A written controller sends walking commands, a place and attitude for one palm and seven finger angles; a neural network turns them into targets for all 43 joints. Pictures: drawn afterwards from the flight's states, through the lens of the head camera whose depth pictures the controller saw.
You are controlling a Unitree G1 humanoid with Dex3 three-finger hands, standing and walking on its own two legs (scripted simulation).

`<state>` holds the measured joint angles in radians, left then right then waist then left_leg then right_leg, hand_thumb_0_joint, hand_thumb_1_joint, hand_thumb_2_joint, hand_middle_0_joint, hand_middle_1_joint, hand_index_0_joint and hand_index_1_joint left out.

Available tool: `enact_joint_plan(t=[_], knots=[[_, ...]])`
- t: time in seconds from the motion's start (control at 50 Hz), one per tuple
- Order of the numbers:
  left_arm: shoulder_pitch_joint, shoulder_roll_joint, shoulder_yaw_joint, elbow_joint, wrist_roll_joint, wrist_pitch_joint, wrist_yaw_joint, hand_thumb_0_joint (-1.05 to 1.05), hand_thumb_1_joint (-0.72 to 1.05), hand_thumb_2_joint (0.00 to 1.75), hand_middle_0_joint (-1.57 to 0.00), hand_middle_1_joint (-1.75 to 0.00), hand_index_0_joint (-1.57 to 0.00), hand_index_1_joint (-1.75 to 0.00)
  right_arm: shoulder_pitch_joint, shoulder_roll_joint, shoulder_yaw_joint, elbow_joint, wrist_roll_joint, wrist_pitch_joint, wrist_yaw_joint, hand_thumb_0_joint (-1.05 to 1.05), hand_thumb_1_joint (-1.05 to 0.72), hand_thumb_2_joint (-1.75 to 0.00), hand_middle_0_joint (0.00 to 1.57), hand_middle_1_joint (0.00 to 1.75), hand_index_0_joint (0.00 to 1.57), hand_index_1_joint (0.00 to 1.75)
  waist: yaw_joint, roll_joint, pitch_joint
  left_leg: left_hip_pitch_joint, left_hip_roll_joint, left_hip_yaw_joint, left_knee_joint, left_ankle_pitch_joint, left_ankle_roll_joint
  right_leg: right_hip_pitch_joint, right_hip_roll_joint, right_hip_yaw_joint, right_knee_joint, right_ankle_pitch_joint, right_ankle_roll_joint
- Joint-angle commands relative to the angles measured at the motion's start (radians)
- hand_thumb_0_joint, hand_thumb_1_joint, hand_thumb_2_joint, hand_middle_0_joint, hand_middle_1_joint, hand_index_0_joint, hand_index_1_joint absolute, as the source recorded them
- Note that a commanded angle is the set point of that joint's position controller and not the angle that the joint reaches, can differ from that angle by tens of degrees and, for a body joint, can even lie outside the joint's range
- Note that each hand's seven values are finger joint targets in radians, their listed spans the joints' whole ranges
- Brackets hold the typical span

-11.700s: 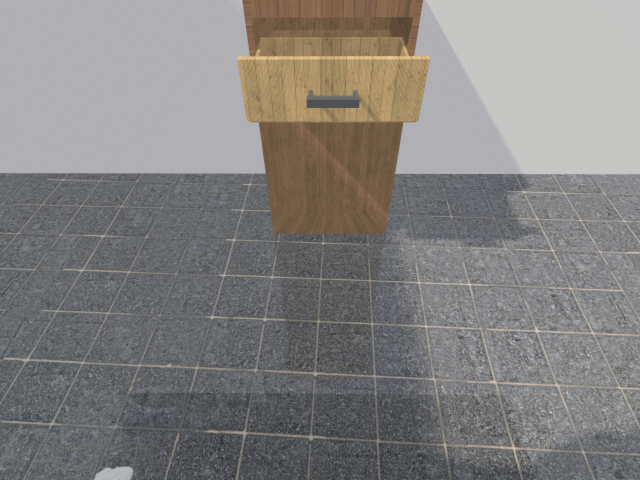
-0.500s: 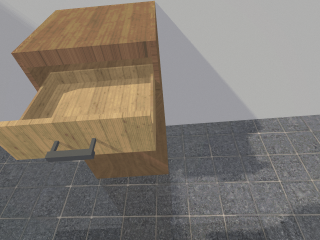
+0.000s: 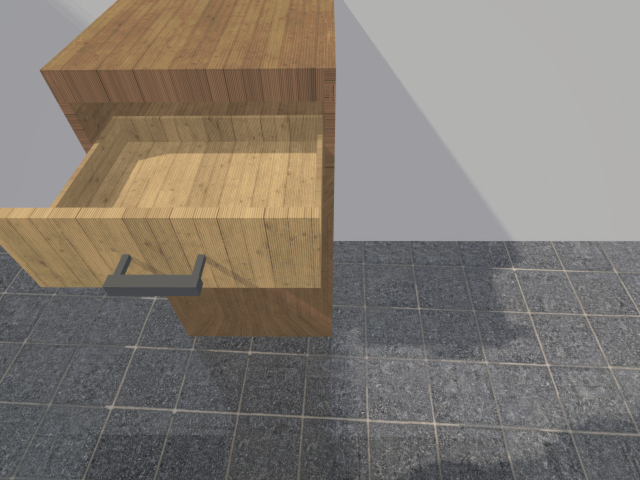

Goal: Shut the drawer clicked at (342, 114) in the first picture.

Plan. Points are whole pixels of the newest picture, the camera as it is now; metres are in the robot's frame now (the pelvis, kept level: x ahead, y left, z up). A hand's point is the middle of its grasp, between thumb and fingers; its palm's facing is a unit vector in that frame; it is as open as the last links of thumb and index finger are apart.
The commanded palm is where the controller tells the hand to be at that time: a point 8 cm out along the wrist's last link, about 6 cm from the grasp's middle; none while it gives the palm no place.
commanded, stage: shuffle to correct the standing spot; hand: left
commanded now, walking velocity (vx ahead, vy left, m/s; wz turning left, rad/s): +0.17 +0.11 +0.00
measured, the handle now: (158, 273) +0.37 +0.26 +0.04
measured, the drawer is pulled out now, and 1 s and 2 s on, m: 0.29 0.29 0.29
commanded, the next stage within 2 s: come to a stop and stand still in 0.32 s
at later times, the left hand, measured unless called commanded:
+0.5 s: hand out of the picture +0.06 +0.25 -0.18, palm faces +0.06 -0.98 -0.20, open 7.4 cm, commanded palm none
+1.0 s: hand out of the picture +0.14 +0.23 -0.15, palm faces +0.05 -0.97 -0.25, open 7.3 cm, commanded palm none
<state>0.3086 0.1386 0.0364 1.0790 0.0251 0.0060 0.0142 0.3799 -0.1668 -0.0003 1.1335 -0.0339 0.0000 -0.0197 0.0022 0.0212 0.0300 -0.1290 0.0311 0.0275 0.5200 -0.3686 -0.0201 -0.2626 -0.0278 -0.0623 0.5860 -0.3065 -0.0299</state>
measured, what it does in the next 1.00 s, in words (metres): steps on the spot: left foot, then right foot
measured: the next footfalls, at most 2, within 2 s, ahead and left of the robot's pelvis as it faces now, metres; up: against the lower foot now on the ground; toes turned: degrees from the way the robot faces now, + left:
left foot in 0.38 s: +0.12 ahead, +0.18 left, +0.00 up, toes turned +7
right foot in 0.70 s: +0.17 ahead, -0.03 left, +0.00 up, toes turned -1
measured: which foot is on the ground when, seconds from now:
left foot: down 0.00-0.14, up 0.16-0.36, down 0.38-0.72, up 0.74-1.00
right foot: down 0.00-0.38, up 0.40-0.68, down 0.70-1.00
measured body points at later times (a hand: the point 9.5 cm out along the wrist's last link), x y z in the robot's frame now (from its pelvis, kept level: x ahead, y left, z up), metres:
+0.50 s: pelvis +0.07 +0.07 -0.01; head +0.08 +0.06 +0.44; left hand +0.06 +0.30 -0.16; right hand +0.08 -0.16 -0.16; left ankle +0.08 +0.18 -0.73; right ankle +0.03 -0.04 -0.67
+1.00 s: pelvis +0.08 +0.04 +0.01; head +0.11 +0.03 +0.45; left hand +0.14 +0.28 -0.13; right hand +0.12 -0.18 -0.16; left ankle +0.03 +0.18 -0.71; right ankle +0.13 -0.03 -0.73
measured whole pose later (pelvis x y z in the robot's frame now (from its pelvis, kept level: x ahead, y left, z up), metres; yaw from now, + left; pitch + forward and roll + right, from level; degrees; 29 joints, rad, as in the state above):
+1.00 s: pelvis +0.08 +0.04 +0.01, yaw +1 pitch +1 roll +3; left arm 0.18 0.16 0.03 0.99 0.03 0.00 0.03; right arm 0.21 -0.17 -0.04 1.04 -0.01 0.03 -0.03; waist 0.01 -0.01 0.06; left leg -0.26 -0.01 0.04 0.66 -0.43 -0.03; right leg -0.34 -0.01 -0.05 0.53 -0.20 -0.08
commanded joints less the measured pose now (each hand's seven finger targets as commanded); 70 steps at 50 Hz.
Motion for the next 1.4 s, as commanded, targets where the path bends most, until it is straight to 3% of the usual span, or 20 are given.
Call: enact_joint_plan(t=[0.0, 0.08, 0.12, 0.14, 0.26, 0.32, 0.34, 0.36, 0.38, 0.4, 0.52, 0.58, 0.64, 0.7, 0.78, 0.92, 1.02, 1.1, 1.28, 1.38], knots=[[-0.060, 0.068, 0.018, -0.104, 0.000, -0.019, 0.003, 0.00, 0.90, 0.90, -0.20, -0.30, -0.20, -0.30, 0.172, -0.102, -0.019, -0.005, 0.002, -0.022, -0.002, 0.00, -0.90, -0.90, 0.20, 0.30, 0.20, 0.30, -0.041, 0.243, 0.147, -0.099, 0.175, -0.229, -0.286, -0.054, 0.141, -0.151, 0.035, -0.048, 0.109, -0.176, -0.020], [0.040, 0.052, 0.018, -0.065, -0.008, -0.045, -0.008, 0.00, 0.90, 0.90, -0.20, -0.30, -0.20, -0.30, 0.077, -0.077, -0.005, -0.040, 0.012, -0.038, -0.015, 0.00, -0.90, -0.90, 0.20, 0.30, 0.20, 0.30, 0.037, 0.068, 0.081, -0.181, 0.112, -0.117, -0.091, 0.333, 0.141, 0.084, 0.000, 0.015, 0.004, 0.018, -0.047], [0.248, 0.176, 0.050, 0.004, -0.008, -0.063, 0.006, 0.00, 0.90, 0.90, -0.20, -0.30, -0.20, -0.30, 0.021, -0.029, -0.003, -0.091, 0.019, -0.048, -0.010, 0.00, -0.90, -0.90, 0.20, 0.30, 0.20, 0.30, 0.100, -0.240, 0.002, -0.461, -0.046, 0.067, 0.280, -0.025, 0.045, 0.387, -0.321, 0.407, -0.197, 0.348, -0.168], [0.298, 0.188, 0.050, 0.023, -0.009, -0.065, 0.013, 0.00, 0.90, 0.90, -0.20, -0.30, -0.20, -0.30, -0.032, -0.048, -0.011, -0.111, 0.015, -0.047, -0.009, 0.00, -0.90, -0.90, 0.20, 0.30, 0.20, 0.30, 0.117, -0.180, 0.001, -0.506, -0.026, 0.016, 0.449, -0.250, 0.030, 0.368, -0.423, 0.521, -0.259, 0.439, -0.256], [0.020, 0.149, 0.042, -0.054, 0.005, -0.053, 0.014, 0.00, 0.90, 0.90, -0.20, -0.30, -0.20, -0.30, -0.001, 0.010, -0.025, -0.112, 0.018, -0.026, 0.034, 0.00, -0.90, -0.90, 0.20, 0.30, 0.20, 0.30, -0.018, -0.227, 0.087, -0.198, 0.027, 0.026, 0.234, -0.005, 0.031, -0.095, -0.261, 0.150, -0.280, 0.086, -0.132], [-0.011, 0.146, 0.045, -0.067, 0.001, -0.033, 0.006, 0.00, 0.90, 0.90, -0.20, -0.30, -0.20, -0.30, 0.141, -0.007, -0.025, -0.057, 0.012, -0.032, 0.026, 0.00, -0.90, -0.90, 0.20, 0.30, 0.20, 0.30, -0.073, -0.065, 0.072, 0.079, -0.040, 0.121, 0.032, 0.118, 0.005, -0.259, -0.140, 0.042, -0.126, -0.208, -0.068], [-0.017, 0.116, 0.037, -0.078, 0.000, -0.023, 0.001, 0.00, 0.90, 0.90, -0.20, -0.30, -0.20, -0.30, 0.197, -0.053, -0.037, -0.043, 0.006, -0.036, 0.018, 0.00, -0.90, -0.90, 0.20, 0.30, 0.20, 0.30, -0.092, 0.096, 0.075, 0.080, 0.008, 0.036, -0.056, 0.011, 0.011, -0.273, -0.084, -0.003, 0.047, -0.240, -0.048], [-0.006, 0.062, 0.031, -0.104, -0.005, -0.015, -0.002, 0.00, 0.90, 0.90, -0.20, -0.30, -0.20, -0.30, 0.253, -0.144, -0.059, -0.045, -0.007, -0.042, 0.011, 0.00, -0.90, -0.90, 0.20, 0.30, 0.20, 0.30, -0.106, 0.350, 0.067, 0.057, 0.235, -0.324, -0.263, -0.148, 0.103, -0.369, 0.033, -0.091, 0.336, -0.347, 0.000], [-0.036, 0.047, 0.027, -0.146, 0.004, -0.014, 0.002, 0.00, 0.90, 0.90, -0.20, -0.30, -0.20, -0.30, 0.270, -0.186, -0.067, -0.052, -0.004, -0.035, 0.004, 0.00, -0.90, -0.90, 0.20, 0.30, 0.20, 0.30, -0.113, 0.328, 0.095, -0.009, 0.359, -0.544, -0.385, -0.275, 0.216, -0.434, 0.037, -0.025, 0.528, -0.371, -0.012], [-0.066, 0.051, 0.027, -0.159, 0.002, -0.024, -0.003, 0.00, 0.90, 0.90, -0.20, -0.30, -0.20, -0.30, 0.193, -0.184, -0.067, -0.079, -0.005, -0.033, 0.005, 0.00, -0.90, -0.90, 0.20, 0.30, 0.20, 0.30, -0.083, 0.187, 0.106, -0.030, 0.377, -0.547, -0.380, -0.307, 0.270, -0.470, -0.019, 0.027, 0.600, -0.296, -0.033], [0.040, -0.007, 0.000, -0.074, -0.010, -0.017, 0.000, 0.00, 0.90, 0.90, -0.20, -0.30, -0.20, -0.30, -0.024, -0.073, -0.015, -0.123, 0.001, -0.075, -0.017, 0.00, -0.90, -0.90, 0.20, 0.30, 0.20, 0.30, 0.023, 0.047, 0.011, -0.140, 0.227, -0.106, -0.244, 0.627, 0.189, -0.182, -0.046, 0.038, 0.407, -0.038, 0.021], [0.024, 0.006, -0.004, -0.078, -0.017, -0.015, 0.012, 0.00, 0.90, 0.90, -0.20, -0.30, -0.20, -0.30, -0.043, -0.094, -0.021, -0.115, 0.001, -0.057, -0.025, 0.00, -0.90, -0.90, 0.20, 0.30, 0.20, 0.30, 0.011, 0.090, -0.019, -0.089, 0.239, -0.088, -0.180, 0.713, 0.186, -0.079, -0.023, 0.022, 0.154, -0.033, 0.025], [0.061, 0.065, 0.005, -0.075, -0.010, -0.023, 0.015, 0.00, 0.90, 0.90, -0.20, -0.30, -0.20, -0.30, -0.045, -0.097, -0.035, -0.109, 0.013, -0.030, -0.021, 0.00, -0.90, -0.90, 0.20, 0.30, 0.20, 0.30, 0.024, 0.020, -0.048, -0.099, 0.177, -0.065, -0.073, 0.509, 0.115, 0.056, -0.025, 0.046, -0.118, 0.196, 0.026], [0.026, 0.192, 0.013, -0.091, -0.005, -0.035, 0.021, 0.00, 0.90, 0.90, -0.20, -0.30, -0.20, -0.30, 0.024, -0.012, -0.039, -0.106, 0.030, -0.003, -0.011, 0.00, -0.90, -0.90, 0.20, 0.30, 0.20, 0.30, -0.026, -0.205, -0.065, -0.169, -0.014, 0.031, 0.110, -0.078, 0.010, 0.047, -0.323, 0.304, -0.177, 0.701, -0.136], [-0.027, 0.154, 0.020, -0.106, -0.004, -0.033, 0.035, 0.00, 0.90, 0.90, -0.20, -0.30, -0.20, -0.30, -0.032, -0.015, -0.050, -0.092, 0.027, 0.022, -0.014, 0.00, -0.90, -0.90, 0.20, 0.30, 0.20, 0.30, -0.004, -0.202, -0.073, -0.247, -0.019, -0.018, 0.371, -0.171, -0.003, 0.094, -0.280, 0.278, -0.181, 0.792, -0.200], [-0.041, 0.194, 0.042, -0.128, 0.005, -0.015, 0.032, 0.00, 0.90, 0.90, -0.20, -0.30, -0.20, -0.30, -0.076, -0.016, -0.048, -0.122, 0.026, 0.021, -0.003, 0.00, -0.90, -0.90, 0.20, 0.30, 0.20, 0.30, 0.020, -0.146, -0.095, -0.193, -0.034, 0.008, 0.166, -0.089, -0.014, 0.108, -0.243, 0.287, -0.214, 0.473, -0.191], [-0.088, 0.144, 0.025, -0.132, -0.011, -0.001, 0.024, 0.00, 0.90, 0.90, -0.20, -0.30, -0.20, -0.30, 0.004, -0.039, -0.042, -0.091, 0.022, 0.001, -0.010, 0.00, -0.90, -0.90, 0.20, 0.30, 0.20, 0.30, -0.022, -0.030, -0.065, 0.064, 0.009, -0.013, -0.190, 0.140, 0.028, -0.066, -0.103, 0.192, -0.160, 0.090, -0.051], [-0.070, 0.106, 0.012, -0.109, -0.004, 0.011, 0.015, 0.00, 0.90, 0.90, -0.20, -0.30, -0.20, -0.30, -0.142, -0.080, -0.035, -0.126, 0.011, -0.001, -0.005, 0.00, -0.90, -0.90, 0.20, 0.30, 0.20, 0.30, 0.033, 0.154, 0.075, -0.274, 0.144, -0.164, -0.328, -0.050, 0.097, 0.067, -0.022, 0.092, -0.080, 0.039, 0.008], [0.011, 0.112, 0.003, -0.050, -0.006, -0.011, 0.012, 0.00, 0.90, 0.90, -0.20, -0.30, -0.20, -0.30, 0.005, -0.043, -0.024, -0.074, 0.016, 0.008, -0.003, 0.00, -0.90, -0.90, 0.20, 0.30, 0.20, 0.30, -0.004, -0.131, 0.097, -0.141, 0.021, -0.059, -0.204, -0.044, 0.066, -0.049, -0.072, 0.189, -0.305, -0.157, -0.006], [0.017, 0.103, 0.003, -0.036, -0.013, -0.018, 0.015, 0.00, 0.90, 0.90, -0.20, -0.30, -0.20, -0.30, 0.067, -0.016, -0.014, -0.038, 0.015, 0.002, -0.004, 0.00, -0.90, -0.90, 0.20, 0.30, 0.20, 0.30, -0.018, -0.079, 0.054, -0.090, 0.016, -0.049, -0.188, 0.006, 0.062, -0.065, -0.076, 0.182, -0.315, -0.153, -0.013]])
